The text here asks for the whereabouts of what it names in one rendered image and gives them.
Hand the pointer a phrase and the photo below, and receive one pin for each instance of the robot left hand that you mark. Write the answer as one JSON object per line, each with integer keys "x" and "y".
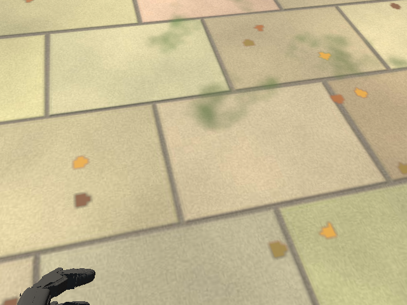
{"x": 53, "y": 284}

